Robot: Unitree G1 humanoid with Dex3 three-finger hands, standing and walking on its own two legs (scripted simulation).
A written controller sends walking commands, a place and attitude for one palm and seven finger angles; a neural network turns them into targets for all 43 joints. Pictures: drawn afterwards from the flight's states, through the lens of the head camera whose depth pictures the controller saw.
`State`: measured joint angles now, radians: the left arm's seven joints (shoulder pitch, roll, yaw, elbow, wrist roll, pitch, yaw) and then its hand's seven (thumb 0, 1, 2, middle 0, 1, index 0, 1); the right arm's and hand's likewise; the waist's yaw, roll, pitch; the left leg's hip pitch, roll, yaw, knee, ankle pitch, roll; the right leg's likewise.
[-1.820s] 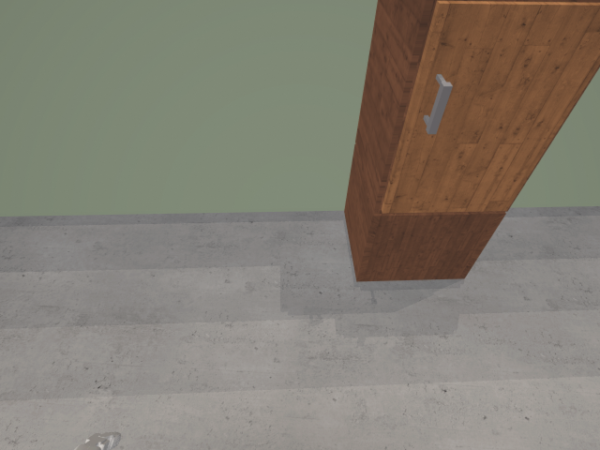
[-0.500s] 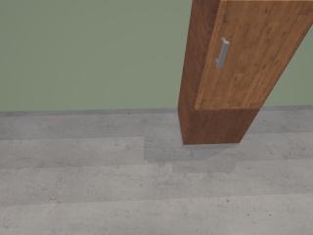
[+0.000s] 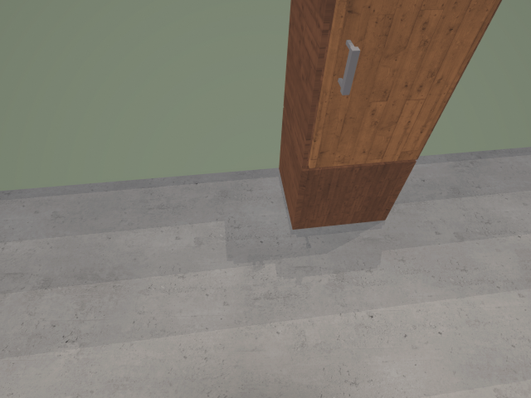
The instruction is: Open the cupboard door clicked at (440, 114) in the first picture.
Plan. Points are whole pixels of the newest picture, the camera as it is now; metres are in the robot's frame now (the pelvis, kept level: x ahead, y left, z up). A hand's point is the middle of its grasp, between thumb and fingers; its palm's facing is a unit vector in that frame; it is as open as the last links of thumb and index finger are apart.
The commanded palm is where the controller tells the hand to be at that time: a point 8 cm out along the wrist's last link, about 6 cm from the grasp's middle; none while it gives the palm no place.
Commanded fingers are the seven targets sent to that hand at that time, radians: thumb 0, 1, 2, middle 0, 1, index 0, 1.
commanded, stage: walk to a spot facing it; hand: left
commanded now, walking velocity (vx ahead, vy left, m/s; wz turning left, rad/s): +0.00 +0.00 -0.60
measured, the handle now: (347, 67) +0.87 -0.14 +0.05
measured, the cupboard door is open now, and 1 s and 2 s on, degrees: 0 0 0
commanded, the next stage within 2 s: none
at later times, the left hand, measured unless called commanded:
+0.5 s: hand out of the picture +0.06 +0.17 -0.15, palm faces -0.18 -0.95 -0.25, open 7.4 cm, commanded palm none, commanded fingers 0.00 0.90 0.90 -0.20 -0.30 -0.20 -0.30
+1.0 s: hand (167, 389) +0.16 +0.18 -0.16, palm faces -0.52 -0.83 -0.21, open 7.4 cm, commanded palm none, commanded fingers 0.00 0.90 0.90 -0.20 -0.30 -0.20 -0.30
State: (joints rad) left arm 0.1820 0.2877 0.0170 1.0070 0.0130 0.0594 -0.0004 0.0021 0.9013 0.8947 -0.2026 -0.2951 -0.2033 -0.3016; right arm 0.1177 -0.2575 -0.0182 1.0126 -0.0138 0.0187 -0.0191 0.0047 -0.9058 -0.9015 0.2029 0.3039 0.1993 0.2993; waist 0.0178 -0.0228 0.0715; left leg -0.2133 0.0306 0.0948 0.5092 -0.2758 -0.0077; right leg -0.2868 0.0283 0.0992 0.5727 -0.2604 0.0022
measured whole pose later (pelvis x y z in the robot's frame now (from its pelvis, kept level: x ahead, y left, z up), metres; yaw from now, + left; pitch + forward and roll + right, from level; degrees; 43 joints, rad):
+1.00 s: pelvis -0.03 +0.05 +0.01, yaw -34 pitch +0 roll -2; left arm 0.17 0.27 0.09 0.92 0.02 0.09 -0.03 0.00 0.91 0.90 -0.20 -0.29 -0.20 -0.30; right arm 0.26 -0.18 -0.03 0.92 -0.02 0.00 -0.03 0.01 -0.90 -0.90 0.20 0.30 0.20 0.30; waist 0.00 -0.03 0.08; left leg -0.16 0.08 0.20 0.48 -0.32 0.03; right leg -0.46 -0.04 0.00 1.00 -0.40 0.08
